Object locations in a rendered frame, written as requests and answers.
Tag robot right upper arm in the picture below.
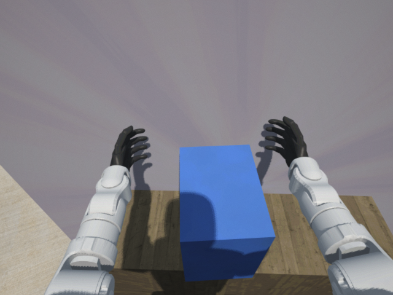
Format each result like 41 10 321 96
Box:
327 252 393 295

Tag pedestal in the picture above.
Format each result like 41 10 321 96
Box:
109 190 393 295

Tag right robot hand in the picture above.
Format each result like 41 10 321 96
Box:
265 116 308 167

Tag robot left upper arm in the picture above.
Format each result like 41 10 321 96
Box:
47 269 115 295

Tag carton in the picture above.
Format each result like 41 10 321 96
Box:
179 144 276 281

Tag robot right forearm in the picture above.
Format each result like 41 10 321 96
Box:
288 157 393 264

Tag robot left forearm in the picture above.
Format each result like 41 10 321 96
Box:
44 165 132 295

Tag left robot hand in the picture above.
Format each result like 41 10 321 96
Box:
110 125 147 172

